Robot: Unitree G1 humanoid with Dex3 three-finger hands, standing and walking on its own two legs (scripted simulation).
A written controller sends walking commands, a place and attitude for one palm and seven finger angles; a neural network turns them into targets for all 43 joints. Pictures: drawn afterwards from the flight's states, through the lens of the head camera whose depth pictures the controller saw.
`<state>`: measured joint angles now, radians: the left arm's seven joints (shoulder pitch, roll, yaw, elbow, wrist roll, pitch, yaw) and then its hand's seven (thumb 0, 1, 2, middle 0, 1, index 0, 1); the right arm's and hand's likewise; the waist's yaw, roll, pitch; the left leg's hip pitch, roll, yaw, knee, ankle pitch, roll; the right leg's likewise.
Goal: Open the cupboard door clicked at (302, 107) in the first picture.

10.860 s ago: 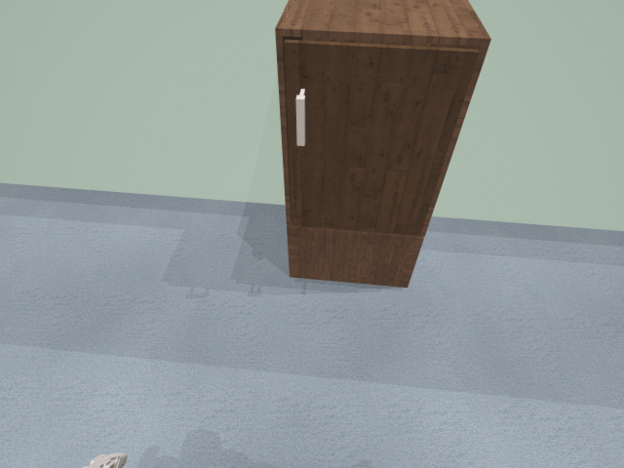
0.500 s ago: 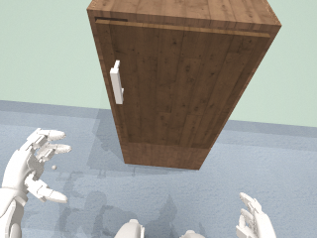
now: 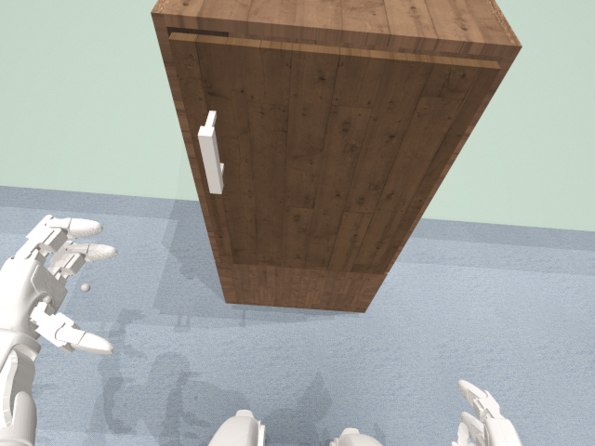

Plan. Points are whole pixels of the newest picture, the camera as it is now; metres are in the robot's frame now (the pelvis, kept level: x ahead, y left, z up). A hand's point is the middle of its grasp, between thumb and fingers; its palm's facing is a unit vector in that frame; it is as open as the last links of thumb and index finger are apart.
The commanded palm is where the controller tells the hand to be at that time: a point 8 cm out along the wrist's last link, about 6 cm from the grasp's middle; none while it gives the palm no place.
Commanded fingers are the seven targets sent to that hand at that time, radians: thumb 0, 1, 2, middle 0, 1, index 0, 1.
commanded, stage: raise the hand with hooked fingers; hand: left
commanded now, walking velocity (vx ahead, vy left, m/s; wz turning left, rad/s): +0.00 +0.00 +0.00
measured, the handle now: (214, 154) +0.53 +0.16 +0.05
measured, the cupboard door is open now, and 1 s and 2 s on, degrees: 0 0 0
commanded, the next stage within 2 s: move the hooked fingers beside the handle in 0.18 s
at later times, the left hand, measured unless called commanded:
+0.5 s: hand (97, 273) +0.31 +0.26 +0.06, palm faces +0.00 -1.00 -0.02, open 14.0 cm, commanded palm +0.29 +0.32 +0.06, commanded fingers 0.00 -0.50 0.30 -0.30 -1.20 -0.30 -1.20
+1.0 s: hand (124, 231) +0.37 +0.25 +0.05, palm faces +0.00 -1.00 -0.02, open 14.0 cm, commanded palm +0.35 +0.30 +0.06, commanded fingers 0.00 -0.50 0.30 -0.30 -1.20 -0.30 -1.20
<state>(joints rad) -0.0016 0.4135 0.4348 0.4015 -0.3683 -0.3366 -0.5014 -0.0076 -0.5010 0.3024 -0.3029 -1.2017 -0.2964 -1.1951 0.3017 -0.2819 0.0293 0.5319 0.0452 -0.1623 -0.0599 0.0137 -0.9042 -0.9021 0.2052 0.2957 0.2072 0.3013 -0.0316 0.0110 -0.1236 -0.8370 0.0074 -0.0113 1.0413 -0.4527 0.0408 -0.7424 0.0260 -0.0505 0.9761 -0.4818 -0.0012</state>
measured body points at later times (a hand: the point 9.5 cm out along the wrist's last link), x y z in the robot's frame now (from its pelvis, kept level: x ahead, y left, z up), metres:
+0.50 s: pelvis +0.00 -0.01 +0.00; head +0.07 +0.02 +0.44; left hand +0.30 +0.32 +0.06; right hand +0.15 -0.26 -0.08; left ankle +0.03 +0.09 -0.67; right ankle +0.00 -0.13 -0.67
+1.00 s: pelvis +0.01 -0.01 -0.01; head +0.09 +0.01 +0.44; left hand +0.37 +0.31 +0.05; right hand +0.11 -0.28 -0.10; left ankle +0.03 +0.09 -0.67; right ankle +0.00 -0.13 -0.67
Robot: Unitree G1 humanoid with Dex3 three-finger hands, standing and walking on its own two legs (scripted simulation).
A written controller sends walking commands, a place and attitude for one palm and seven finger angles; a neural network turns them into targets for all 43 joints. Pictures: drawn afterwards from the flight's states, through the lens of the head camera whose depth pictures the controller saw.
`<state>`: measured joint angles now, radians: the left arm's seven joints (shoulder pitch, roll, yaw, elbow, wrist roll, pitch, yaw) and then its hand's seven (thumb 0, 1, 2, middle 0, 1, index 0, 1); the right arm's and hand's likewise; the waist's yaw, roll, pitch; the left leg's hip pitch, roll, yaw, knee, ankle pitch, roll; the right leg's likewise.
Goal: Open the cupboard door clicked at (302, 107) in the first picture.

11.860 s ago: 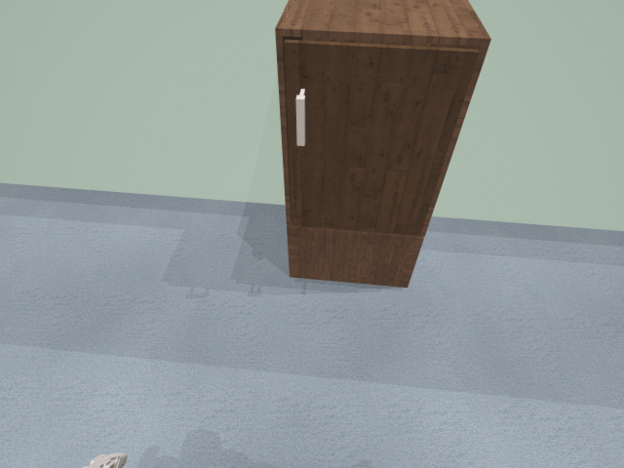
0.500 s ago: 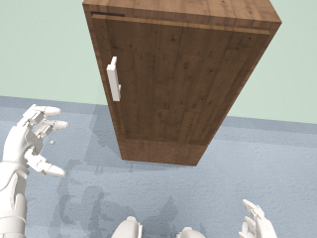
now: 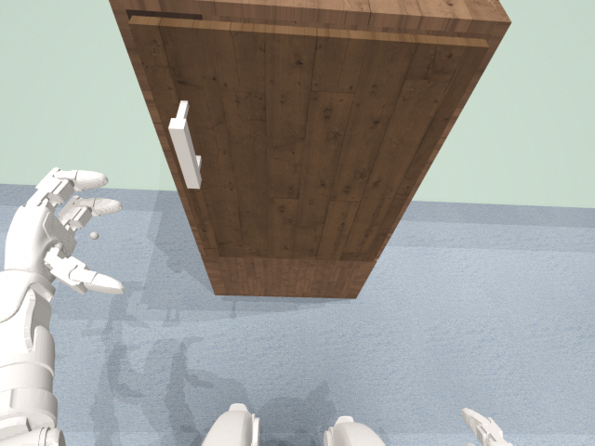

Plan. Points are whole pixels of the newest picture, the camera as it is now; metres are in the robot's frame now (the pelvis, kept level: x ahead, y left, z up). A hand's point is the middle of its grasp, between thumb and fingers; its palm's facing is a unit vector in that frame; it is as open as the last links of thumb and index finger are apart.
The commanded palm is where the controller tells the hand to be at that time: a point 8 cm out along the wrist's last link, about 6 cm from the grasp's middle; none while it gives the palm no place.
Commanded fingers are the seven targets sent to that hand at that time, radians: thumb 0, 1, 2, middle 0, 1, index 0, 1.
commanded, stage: move the hooked fingers beside the handle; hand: left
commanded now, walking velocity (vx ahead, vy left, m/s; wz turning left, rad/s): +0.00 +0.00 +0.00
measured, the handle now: (189, 146) +0.53 +0.18 +0.05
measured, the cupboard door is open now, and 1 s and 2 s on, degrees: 0 0 0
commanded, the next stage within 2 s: slide the fingers in behind the handle in 1.68 s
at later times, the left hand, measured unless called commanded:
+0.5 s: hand (126, 193) +0.44 +0.25 +0.05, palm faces -0.01 -1.00 -0.01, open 14.0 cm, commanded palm +0.41 +0.29 +0.05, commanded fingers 0.00 -0.50 0.30 -0.30 -1.20 -0.30 -1.20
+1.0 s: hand (147, 165) +0.49 +0.23 +0.05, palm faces +0.01 -1.00 -0.02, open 14.0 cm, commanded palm +0.46 +0.28 +0.05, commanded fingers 0.00 -0.50 0.30 -0.30 -1.20 -0.30 -1.20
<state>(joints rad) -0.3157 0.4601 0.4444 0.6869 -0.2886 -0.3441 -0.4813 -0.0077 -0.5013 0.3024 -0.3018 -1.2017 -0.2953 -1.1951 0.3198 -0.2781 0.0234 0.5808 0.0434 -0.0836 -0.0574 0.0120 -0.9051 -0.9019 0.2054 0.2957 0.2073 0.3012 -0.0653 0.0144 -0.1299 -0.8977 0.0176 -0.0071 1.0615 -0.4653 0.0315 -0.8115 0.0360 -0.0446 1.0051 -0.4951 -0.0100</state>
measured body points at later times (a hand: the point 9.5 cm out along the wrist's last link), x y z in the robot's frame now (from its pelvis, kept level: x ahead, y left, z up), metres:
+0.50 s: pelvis -0.01 +0.01 -0.01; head +0.11 +0.03 +0.43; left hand +0.43 +0.30 +0.05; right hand +0.06 -0.27 -0.11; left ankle +0.02 +0.10 -0.67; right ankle -0.01 -0.12 -0.67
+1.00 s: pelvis +0.00 +0.00 -0.02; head +0.13 +0.02 +0.41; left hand +0.48 +0.28 +0.05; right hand +0.01 -0.28 -0.12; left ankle +0.02 +0.10 -0.67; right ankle -0.01 -0.12 -0.67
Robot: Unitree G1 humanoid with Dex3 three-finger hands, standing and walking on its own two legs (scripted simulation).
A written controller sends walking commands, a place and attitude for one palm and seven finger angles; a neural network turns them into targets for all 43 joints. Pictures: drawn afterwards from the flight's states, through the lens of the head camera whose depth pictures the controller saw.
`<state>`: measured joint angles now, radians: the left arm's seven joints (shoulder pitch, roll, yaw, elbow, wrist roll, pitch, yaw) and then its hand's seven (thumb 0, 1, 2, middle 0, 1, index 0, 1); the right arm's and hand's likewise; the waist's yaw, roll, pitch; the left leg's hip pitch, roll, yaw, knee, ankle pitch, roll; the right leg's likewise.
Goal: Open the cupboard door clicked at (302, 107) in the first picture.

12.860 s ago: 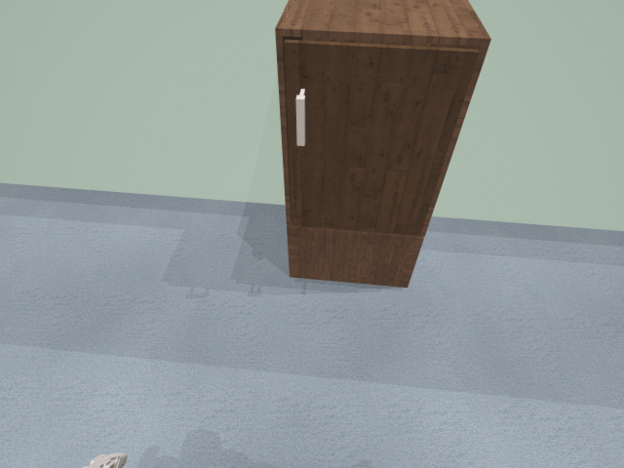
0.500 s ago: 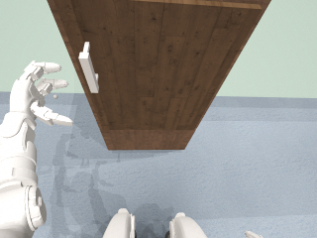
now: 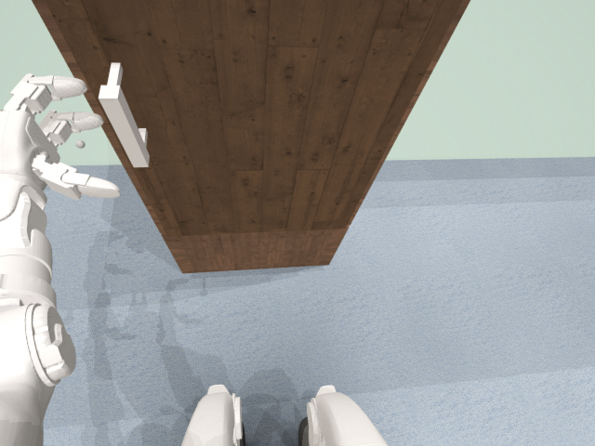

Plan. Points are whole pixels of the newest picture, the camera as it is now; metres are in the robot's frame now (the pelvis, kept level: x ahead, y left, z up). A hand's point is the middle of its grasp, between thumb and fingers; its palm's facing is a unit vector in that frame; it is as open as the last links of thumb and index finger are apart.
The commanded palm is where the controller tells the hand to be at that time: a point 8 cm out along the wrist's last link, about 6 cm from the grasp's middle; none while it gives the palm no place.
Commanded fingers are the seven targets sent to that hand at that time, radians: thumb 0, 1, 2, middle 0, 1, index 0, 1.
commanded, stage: move the hooked fingers beside the handle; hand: left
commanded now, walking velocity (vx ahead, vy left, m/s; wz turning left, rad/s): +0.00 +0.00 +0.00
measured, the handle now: (129, 119) +0.53 +0.19 +0.07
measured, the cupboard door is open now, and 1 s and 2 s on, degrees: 0 0 0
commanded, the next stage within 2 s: slide the fingers in behind the handle in 0.68 s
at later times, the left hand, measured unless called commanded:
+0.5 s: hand (73, 154) +0.47 +0.25 +0.06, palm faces +0.02 -1.00 +0.01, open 14.0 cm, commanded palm +0.45 +0.30 +0.06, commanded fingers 0.00 -0.50 0.30 -0.30 -1.20 -0.30 -1.20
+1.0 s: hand (81, 157) +0.47 +0.24 +0.06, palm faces +0.01 -1.00 +0.01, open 14.0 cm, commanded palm +0.45 +0.28 +0.06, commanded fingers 0.00 -0.50 0.30 -0.30 -1.20 -0.30 -1.20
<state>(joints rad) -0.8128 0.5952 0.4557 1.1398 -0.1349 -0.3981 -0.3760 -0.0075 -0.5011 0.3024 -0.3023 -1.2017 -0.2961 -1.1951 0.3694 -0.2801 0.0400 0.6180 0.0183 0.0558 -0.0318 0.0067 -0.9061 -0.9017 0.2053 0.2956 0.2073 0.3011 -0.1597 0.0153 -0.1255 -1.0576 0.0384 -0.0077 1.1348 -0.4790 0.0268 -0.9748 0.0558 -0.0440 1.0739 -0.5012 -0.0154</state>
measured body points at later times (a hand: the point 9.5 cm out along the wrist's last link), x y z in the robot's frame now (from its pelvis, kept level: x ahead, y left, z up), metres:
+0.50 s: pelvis +0.01 +0.01 +0.00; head +0.13 +0.04 +0.43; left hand +0.47 +0.31 +0.06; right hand +0.05 -0.27 -0.10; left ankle +0.02 +0.10 -0.65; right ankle +0.00 -0.12 -0.65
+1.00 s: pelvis +0.00 +0.02 +0.00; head +0.12 +0.05 +0.44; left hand +0.46 +0.30 +0.06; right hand +0.03 -0.25 -0.10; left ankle +0.02 +0.10 -0.65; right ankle +0.00 -0.12 -0.65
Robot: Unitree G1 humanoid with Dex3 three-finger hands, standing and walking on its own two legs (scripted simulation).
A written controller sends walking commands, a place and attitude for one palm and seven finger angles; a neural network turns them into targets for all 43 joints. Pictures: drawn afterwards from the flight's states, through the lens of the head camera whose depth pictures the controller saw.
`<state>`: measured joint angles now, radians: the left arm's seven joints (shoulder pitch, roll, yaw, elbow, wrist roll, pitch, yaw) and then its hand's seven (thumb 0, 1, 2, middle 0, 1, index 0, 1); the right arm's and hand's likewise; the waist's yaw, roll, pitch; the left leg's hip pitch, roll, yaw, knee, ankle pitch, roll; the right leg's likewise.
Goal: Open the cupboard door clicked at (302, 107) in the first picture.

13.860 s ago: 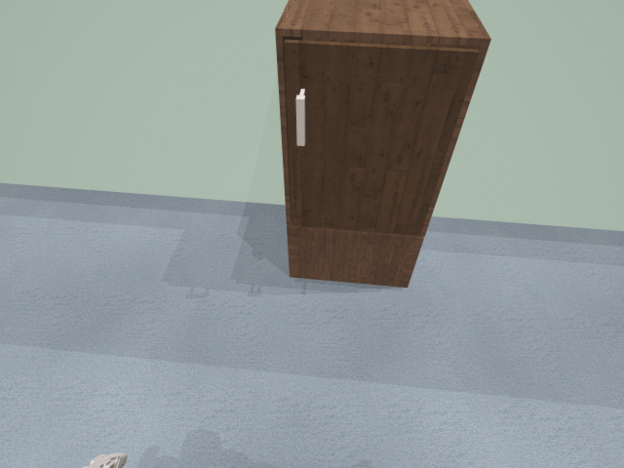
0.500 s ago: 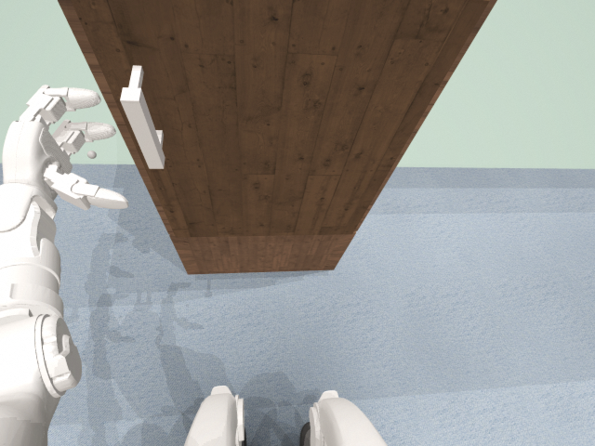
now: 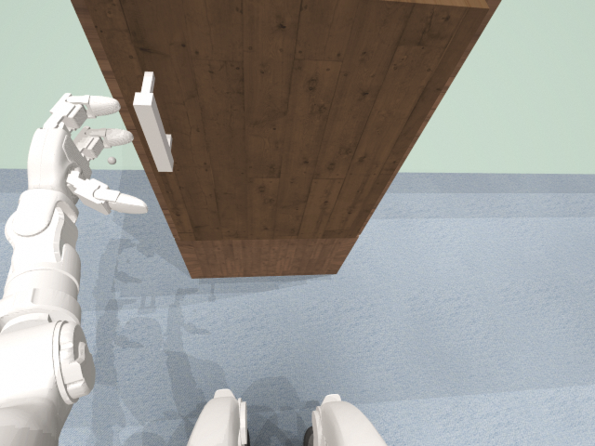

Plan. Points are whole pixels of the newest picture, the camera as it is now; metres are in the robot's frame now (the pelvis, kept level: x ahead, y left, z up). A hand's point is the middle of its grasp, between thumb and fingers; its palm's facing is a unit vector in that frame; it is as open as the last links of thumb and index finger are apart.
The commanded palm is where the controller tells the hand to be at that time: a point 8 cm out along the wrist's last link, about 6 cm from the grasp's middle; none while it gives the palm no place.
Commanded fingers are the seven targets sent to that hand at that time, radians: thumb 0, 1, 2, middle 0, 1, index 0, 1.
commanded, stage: slide the fingers in behind the handle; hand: left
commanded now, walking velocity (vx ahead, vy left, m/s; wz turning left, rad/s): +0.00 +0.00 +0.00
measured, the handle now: (157, 125) +0.52 +0.18 +0.06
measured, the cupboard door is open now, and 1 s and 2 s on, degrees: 0 0 0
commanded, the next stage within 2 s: close the thumb around the handle in 1.38 s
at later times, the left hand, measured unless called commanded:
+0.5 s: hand (139, 157) +0.47 +0.19 +0.06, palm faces +0.02 -1.00 +0.00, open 14.0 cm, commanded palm +0.45 +0.24 +0.06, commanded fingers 0.00 -0.50 0.30 -0.30 -1.20 -0.30 -1.20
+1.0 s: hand (173, 160) +0.47 +0.15 +0.06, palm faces +0.03 -1.00 +0.00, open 14.0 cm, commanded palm +0.44 +0.20 +0.06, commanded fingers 0.00 -0.50 0.30 -0.30 -1.20 -0.30 -1.20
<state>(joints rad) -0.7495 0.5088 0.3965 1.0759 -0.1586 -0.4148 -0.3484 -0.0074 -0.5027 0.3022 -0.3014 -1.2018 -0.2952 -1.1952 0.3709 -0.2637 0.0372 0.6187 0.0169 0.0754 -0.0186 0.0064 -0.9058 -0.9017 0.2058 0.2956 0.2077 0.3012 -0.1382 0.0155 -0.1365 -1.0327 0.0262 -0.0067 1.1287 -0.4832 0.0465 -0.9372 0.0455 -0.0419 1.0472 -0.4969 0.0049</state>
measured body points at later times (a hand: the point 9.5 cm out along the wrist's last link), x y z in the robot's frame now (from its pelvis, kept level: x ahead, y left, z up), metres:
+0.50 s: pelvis +0.00 -0.01 +0.00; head +0.12 +0.02 +0.43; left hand +0.47 +0.25 +0.06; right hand +0.03 -0.28 -0.11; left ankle +0.02 +0.09 -0.65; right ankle +0.00 -0.13 -0.65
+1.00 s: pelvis +0.00 -0.02 +0.00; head +0.10 +0.00 +0.44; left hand +0.46 +0.21 +0.06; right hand +0.05 -0.28 -0.11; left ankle +0.02 +0.09 -0.65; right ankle +0.00 -0.13 -0.65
